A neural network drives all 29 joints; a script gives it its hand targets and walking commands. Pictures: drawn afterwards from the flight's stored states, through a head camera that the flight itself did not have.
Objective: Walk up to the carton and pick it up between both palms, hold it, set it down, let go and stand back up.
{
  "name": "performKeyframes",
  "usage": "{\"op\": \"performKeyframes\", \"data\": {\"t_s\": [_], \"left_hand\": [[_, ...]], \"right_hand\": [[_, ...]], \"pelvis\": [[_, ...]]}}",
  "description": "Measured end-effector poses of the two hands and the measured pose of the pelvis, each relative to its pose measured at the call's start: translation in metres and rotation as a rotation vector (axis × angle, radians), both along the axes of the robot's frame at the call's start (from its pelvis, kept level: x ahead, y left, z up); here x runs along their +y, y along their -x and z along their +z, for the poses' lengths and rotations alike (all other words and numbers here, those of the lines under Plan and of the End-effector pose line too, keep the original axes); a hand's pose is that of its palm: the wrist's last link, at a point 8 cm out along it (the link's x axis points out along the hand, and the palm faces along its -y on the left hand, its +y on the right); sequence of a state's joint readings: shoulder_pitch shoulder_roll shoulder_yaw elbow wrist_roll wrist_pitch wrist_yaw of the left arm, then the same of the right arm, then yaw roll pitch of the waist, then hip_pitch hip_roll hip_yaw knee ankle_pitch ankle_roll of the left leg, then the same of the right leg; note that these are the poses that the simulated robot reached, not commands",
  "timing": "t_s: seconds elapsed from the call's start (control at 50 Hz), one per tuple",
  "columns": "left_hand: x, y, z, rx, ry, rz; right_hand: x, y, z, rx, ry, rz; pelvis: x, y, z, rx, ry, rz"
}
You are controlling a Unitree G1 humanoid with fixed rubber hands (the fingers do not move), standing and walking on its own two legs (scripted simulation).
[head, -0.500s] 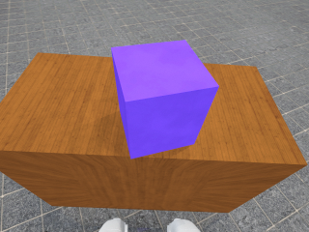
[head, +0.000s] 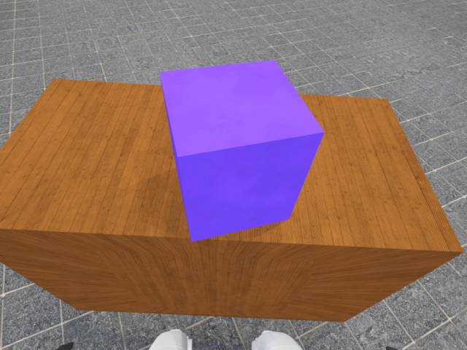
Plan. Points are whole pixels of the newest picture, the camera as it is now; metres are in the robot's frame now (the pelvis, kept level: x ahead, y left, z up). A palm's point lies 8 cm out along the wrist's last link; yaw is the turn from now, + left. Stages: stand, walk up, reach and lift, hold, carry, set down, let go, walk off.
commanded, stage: walk up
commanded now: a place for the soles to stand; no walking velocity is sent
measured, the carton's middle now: (231, 154) +0.44 +0.00 +0.08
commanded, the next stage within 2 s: reach and lift in 0.60 s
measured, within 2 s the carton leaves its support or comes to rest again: neither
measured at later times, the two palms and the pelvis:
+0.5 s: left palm out of the picture +0.08 +0.31 -0.09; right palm out of the picture +0.08 -0.28 -0.10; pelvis +0.00 +0.01 +0.00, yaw +0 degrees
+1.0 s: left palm (78, 332) +0.16 +0.26 -0.08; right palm out of the picture +0.12 -0.27 -0.10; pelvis +0.00 +0.01 +0.00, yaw +0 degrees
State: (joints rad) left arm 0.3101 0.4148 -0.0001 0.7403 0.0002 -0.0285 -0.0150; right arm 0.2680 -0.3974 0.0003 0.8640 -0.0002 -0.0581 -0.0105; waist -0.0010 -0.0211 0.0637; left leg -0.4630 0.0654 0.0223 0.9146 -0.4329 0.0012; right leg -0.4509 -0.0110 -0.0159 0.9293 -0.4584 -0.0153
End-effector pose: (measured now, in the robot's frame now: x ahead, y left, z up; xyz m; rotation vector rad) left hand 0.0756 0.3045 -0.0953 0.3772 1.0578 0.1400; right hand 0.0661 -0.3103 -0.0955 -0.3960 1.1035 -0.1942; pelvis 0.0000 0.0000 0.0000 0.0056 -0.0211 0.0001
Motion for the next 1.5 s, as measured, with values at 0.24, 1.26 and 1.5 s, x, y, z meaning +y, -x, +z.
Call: {"op": "performKeyframes", "data": {"t_s": [0.24, 1.26, 1.5], "left_hand": [[0.007, -0.006, 0.002, -0.028, -0.012, -0.009], [-0.045, -0.091, 0.046, -0.203, 0.087, 0.059], [-0.059, -0.076, 0.063, -0.312, 0.110, 0.097]], "right_hand": [[0.016, -0.008, -0.004, 0.004, -0.033, -0.011], [0.050, -0.080, 0.042, -0.311, -0.139, 0.139], [0.066, -0.087, 0.066, -0.429, -0.215, 0.130]], "pelvis": [[0.007, -0.001, 0.000, 0.003, 0.002, -0.005], [0.012, 0.002, 0.024, -0.033, 0.018, 0.011], [0.012, 0.010, 0.035, -0.052, 0.019, 0.014]]}}
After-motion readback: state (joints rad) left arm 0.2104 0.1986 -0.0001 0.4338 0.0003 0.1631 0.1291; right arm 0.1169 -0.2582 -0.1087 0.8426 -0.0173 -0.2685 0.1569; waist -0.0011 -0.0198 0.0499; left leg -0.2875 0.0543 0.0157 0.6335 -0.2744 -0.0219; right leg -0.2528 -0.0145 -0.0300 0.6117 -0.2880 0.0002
